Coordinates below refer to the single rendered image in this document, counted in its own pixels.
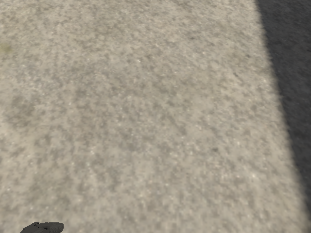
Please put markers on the left robot hand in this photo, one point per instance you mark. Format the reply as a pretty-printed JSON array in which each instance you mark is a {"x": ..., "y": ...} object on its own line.
[{"x": 46, "y": 227}]

